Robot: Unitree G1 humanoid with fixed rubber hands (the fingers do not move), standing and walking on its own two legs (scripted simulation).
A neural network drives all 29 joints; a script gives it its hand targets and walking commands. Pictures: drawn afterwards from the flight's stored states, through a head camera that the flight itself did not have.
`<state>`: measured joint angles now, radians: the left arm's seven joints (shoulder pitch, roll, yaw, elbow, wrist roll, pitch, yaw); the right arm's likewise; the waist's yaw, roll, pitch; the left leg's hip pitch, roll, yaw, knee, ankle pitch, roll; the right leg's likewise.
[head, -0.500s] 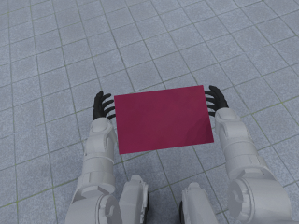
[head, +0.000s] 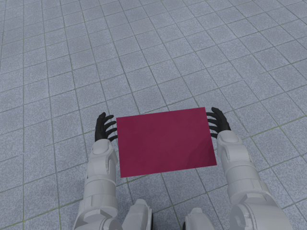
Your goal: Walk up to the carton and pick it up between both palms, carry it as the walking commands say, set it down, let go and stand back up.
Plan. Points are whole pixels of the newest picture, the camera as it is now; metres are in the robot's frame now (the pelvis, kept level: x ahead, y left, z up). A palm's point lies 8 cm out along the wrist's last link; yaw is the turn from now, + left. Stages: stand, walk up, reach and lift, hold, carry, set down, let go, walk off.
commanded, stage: reach and lift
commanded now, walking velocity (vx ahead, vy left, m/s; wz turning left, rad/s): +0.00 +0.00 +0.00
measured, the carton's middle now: (163, 144) +0.39 +0.03 -0.13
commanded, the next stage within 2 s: none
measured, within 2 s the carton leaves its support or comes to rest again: neither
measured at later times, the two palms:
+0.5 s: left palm (91, 137) +0.34 +0.20 +0.05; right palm (235, 128) +0.39 -0.14 +0.03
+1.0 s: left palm (75, 132) +0.33 +0.20 +0.11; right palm (246, 121) +0.37 -0.14 +0.10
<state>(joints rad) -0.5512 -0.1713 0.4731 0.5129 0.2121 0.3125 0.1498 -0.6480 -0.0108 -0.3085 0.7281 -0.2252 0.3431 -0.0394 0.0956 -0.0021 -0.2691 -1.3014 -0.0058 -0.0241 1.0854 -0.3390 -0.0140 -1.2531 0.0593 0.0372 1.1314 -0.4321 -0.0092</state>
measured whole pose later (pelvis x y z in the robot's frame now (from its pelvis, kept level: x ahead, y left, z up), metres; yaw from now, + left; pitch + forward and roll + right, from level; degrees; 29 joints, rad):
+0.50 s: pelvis +0.02 +0.00 +0.07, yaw +0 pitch +21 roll +0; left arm -0.42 -0.17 0.45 0.43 0.25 0.37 0.00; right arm -0.50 0.03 -0.32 0.61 -0.25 0.38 0.02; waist 0.10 0.00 -0.15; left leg -0.86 0.00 -0.02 0.72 -0.23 -0.01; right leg -0.82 0.06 0.05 0.77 -0.31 -0.02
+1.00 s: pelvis +0.04 +0.00 +0.10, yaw +0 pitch +7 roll +0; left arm -0.30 -0.16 0.37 0.34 0.26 0.50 0.00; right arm -0.35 0.08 -0.28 0.49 -0.27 0.49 0.02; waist 0.10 0.00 -0.09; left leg -0.41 0.00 -0.03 0.44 -0.16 -0.01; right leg -0.37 0.04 0.06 0.48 -0.24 -0.02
